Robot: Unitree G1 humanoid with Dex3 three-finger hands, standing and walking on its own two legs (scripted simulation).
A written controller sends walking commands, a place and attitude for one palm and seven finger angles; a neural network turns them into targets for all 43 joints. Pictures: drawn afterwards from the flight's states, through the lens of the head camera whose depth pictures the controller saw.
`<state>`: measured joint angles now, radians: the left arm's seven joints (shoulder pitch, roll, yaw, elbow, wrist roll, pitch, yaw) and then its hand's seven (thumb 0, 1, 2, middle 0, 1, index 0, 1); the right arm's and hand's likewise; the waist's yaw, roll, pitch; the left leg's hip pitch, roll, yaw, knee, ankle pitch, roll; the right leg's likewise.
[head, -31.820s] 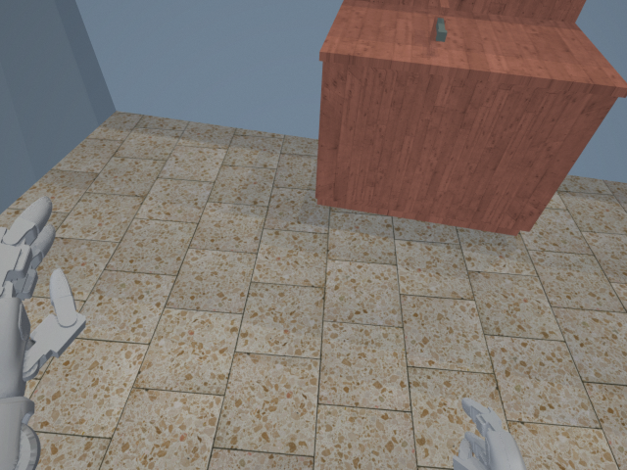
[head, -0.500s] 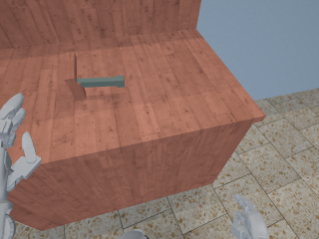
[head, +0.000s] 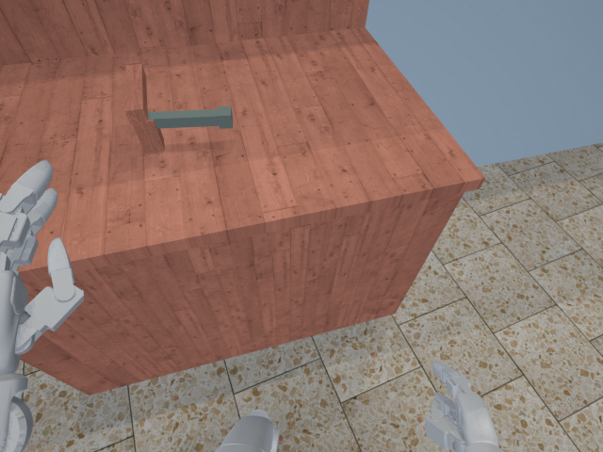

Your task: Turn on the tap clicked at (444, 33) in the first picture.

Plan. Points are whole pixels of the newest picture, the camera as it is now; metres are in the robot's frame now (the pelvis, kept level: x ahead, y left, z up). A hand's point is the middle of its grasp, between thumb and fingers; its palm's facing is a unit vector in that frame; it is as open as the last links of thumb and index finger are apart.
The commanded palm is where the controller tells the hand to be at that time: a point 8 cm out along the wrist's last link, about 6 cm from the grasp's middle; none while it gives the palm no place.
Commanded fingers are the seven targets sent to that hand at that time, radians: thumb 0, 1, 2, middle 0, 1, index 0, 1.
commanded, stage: step back with the hand held close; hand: left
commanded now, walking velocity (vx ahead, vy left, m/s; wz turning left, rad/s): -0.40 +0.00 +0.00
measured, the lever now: (225, 117) +0.64 +0.19 +0.05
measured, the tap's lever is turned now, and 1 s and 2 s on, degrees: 80 80 80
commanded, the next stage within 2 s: stop stepping back and stand still in 0.10 s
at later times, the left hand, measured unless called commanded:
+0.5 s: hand out of the picture +0.07 +0.21 +0.18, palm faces +0.41 -0.81 -0.43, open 7.4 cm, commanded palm +0.01 +0.26 +0.19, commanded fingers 0.00 0.90 0.90 -0.20 -0.30 -0.20 -0.30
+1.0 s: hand out of the picture +0.00 +0.20 +0.17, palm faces +0.48 -0.77 -0.41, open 7.4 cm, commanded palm -0.06 +0.23 +0.19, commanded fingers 0.00 0.90 0.90 -0.20 -0.30 -0.20 -0.30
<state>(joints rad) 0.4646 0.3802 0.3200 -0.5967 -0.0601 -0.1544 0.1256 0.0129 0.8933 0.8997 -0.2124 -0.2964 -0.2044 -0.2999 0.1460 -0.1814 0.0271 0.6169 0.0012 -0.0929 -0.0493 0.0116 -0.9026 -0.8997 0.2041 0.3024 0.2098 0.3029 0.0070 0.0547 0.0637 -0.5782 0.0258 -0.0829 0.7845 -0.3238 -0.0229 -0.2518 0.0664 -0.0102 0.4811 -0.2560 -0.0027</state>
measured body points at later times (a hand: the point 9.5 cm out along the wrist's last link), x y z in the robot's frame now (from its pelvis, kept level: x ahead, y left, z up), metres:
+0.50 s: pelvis -0.13 -0.03 -0.01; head -0.12 -0.04 +0.44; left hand +0.04 +0.25 +0.20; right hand +0.04 -0.26 -0.11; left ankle -0.09 +0.09 -0.69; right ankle -0.06 -0.13 -0.73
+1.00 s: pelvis -0.20 -0.06 -0.01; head -0.21 -0.08 +0.44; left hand -0.03 +0.24 +0.20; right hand -0.06 -0.29 -0.12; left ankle -0.25 +0.07 -0.72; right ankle -0.13 -0.16 -0.73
